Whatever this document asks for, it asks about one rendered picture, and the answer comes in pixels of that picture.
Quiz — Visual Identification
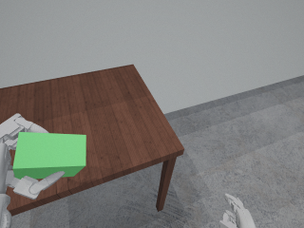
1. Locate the left robot forearm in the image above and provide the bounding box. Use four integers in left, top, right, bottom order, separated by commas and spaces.
0, 194, 12, 228

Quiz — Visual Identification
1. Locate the table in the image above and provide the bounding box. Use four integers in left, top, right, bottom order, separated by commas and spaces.
0, 64, 184, 217

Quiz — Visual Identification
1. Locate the sponge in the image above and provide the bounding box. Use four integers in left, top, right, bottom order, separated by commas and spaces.
12, 132, 86, 180

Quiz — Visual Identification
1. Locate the left robot hand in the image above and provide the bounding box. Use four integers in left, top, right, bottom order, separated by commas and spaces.
0, 113, 65, 200

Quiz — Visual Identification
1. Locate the right robot hand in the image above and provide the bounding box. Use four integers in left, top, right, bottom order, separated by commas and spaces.
219, 193, 256, 228

